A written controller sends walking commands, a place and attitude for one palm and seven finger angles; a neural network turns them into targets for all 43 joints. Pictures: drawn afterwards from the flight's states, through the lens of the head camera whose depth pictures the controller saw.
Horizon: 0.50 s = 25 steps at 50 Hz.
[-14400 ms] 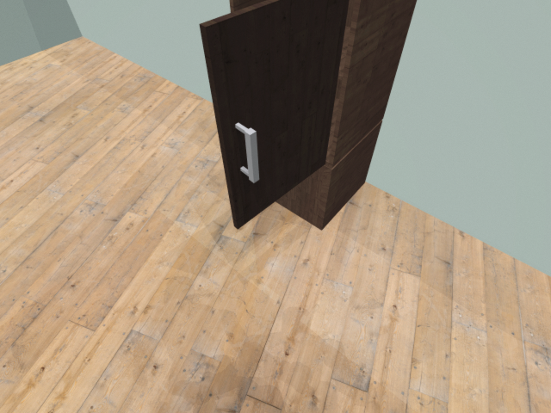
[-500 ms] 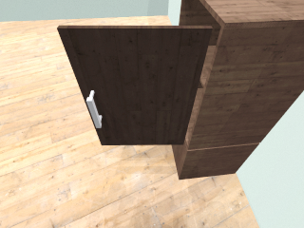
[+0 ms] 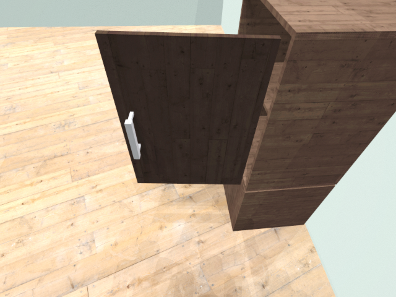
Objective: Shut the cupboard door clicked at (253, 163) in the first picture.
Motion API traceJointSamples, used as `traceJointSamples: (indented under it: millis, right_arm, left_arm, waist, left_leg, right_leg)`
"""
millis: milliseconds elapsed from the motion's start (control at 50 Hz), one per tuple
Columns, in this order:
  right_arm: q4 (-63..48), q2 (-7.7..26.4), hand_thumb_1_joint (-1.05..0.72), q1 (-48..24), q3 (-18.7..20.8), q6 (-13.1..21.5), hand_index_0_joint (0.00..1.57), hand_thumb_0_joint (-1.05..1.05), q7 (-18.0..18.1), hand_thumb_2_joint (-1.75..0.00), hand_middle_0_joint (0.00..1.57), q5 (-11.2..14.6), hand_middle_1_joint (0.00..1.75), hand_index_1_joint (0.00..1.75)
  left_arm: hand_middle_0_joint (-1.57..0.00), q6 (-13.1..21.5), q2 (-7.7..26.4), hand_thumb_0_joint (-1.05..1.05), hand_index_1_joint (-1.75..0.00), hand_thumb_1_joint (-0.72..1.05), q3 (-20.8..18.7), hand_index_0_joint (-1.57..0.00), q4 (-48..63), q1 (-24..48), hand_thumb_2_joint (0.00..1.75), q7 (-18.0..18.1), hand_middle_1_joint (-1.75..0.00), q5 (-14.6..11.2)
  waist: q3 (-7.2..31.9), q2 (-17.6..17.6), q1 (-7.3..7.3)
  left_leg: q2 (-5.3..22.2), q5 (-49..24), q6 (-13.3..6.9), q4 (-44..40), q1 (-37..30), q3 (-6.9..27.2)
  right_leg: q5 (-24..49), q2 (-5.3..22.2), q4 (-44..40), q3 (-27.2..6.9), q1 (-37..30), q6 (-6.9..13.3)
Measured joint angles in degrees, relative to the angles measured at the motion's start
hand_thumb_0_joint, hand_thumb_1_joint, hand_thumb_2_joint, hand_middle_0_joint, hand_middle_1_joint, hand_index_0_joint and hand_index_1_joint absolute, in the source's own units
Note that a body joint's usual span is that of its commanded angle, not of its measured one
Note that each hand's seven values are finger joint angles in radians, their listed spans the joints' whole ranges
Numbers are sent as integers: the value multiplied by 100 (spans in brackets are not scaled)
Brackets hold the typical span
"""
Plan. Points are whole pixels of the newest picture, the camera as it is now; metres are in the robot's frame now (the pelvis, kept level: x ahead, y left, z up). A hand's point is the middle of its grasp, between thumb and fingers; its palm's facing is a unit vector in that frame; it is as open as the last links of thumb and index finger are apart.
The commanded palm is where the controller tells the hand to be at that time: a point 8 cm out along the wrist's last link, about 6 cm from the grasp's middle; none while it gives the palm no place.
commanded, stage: come to a stop and stand still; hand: left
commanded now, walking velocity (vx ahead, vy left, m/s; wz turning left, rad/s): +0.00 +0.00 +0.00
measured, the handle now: (134, 136) +0.56 +0.23 -0.05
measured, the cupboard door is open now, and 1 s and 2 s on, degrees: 84 84 84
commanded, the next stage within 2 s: look again from close up in 0.04 s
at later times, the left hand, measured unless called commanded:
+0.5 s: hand out of the picture +0.03 +0.18 -0.17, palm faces -0.01 -0.97 -0.23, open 7.3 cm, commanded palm none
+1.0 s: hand out of the picture +0.03 +0.17 -0.18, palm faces +0.02 -0.99 -0.17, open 7.3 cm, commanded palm none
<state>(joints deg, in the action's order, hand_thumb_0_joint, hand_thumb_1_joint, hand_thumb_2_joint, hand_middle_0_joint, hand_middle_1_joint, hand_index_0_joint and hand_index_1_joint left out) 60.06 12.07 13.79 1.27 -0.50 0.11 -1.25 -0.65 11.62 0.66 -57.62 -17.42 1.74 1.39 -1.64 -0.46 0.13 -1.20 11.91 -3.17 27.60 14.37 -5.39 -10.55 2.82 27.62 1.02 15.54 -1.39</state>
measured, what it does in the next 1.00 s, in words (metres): stands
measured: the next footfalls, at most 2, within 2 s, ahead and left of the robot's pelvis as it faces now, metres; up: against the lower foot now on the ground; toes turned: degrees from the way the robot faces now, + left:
right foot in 1.38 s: +0.22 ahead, -0.11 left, +0.00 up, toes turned -5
left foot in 1.62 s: +0.18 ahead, +0.14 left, +0.00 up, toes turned +7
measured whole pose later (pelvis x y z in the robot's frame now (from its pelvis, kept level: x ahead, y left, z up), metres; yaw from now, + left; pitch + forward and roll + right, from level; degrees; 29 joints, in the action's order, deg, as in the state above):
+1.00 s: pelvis +0.05 +0.00 +0.00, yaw -1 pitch -1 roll +0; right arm 66.1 9.3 16.4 0.5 -0.3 0.4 -1.1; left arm 0.0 8.7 -0.1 -62.4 -19.3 1.7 1.3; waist -0.9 -0.7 0.7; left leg -0.3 16.7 -2.5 28.0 10.5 -5.7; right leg -14.7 1.9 27.1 0.6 11.5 -1.1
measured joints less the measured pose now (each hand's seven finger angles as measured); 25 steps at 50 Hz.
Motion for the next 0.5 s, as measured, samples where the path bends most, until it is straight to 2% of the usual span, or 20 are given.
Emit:
traceJointSamples:
  millis: [500]
  right_arm:
    - [497,-125,-91,-144,-73,93,20,1,18,-90,20,64,29,30]
  left_arm:
    - [-20,103,-93,1,-29,91,48,-20,-404,249,90,42,-30,-29]
  waist:
    - [-42,27,-13]
  left_leg:
    - [5,-107,59,-409,-324,-4]
  right_leg:
    - [61,-25,-304,-8,-266,-3]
